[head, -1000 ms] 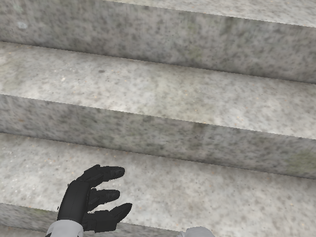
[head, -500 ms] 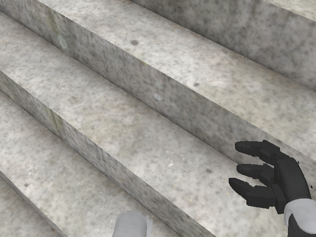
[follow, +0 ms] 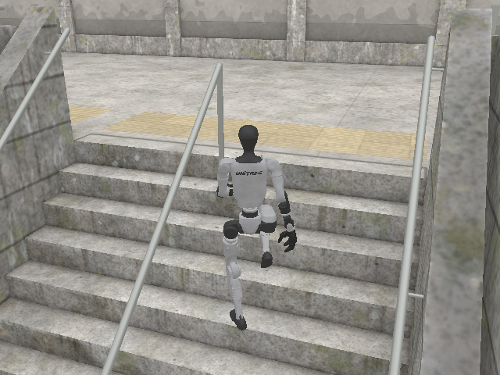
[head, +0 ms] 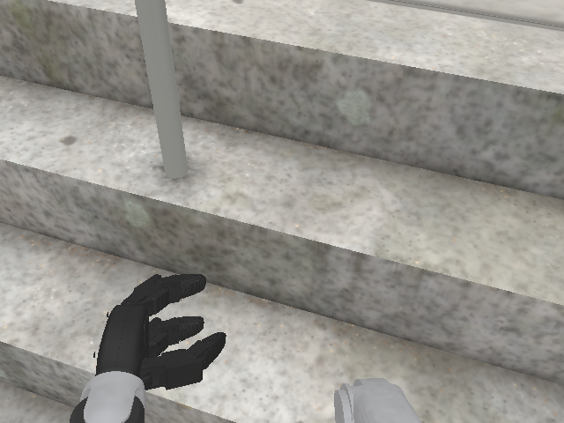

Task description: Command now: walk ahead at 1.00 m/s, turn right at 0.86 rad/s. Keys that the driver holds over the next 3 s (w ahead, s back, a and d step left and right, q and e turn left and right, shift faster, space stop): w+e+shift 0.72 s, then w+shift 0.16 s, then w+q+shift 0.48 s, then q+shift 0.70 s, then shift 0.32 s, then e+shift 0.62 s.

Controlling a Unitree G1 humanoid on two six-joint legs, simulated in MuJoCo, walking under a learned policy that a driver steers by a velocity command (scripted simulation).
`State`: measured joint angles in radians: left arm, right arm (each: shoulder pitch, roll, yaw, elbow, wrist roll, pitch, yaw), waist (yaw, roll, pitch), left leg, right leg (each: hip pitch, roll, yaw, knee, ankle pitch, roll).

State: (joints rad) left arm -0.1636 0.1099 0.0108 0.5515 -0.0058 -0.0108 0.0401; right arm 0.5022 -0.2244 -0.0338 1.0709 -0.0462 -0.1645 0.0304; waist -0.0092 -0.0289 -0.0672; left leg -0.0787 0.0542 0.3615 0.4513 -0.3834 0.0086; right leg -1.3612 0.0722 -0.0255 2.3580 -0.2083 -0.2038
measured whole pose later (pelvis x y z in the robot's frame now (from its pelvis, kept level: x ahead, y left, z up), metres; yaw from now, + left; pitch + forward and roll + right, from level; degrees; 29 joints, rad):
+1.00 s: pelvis +0.57 -0.27 +0.49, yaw -47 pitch +5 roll -2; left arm 0.08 0.21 0.03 0.64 0.04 -0.01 -0.01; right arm 0.34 -0.21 -0.07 0.83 0.00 -0.15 0.03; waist -0.06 -0.02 0.04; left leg -0.36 0.04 -0.12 1.56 0.01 0.07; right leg -0.85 0.09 -0.09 1.24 -0.48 -0.09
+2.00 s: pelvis +1.07 -0.68 +0.80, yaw +2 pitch +1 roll -1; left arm 0.28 0.25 0.02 0.68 0.05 -0.06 0.04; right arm 0.10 -0.30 -0.08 0.56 -0.03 0.09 0.02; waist 0.01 0.03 0.04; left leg -0.67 0.02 0.02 1.19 -0.31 -0.02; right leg -0.31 -0.10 -0.21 0.50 -0.19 -0.01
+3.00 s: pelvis +1.09 -0.66 +0.81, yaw -11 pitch +2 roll +0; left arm 0.21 0.33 0.10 0.68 0.02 0.06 -0.04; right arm 0.22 -0.26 -0.01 0.61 -0.03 0.01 -0.05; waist 0.01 -0.06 0.03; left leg -0.20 -0.02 0.07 0.40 -0.23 0.06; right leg -0.58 0.06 0.05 1.16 -0.36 0.06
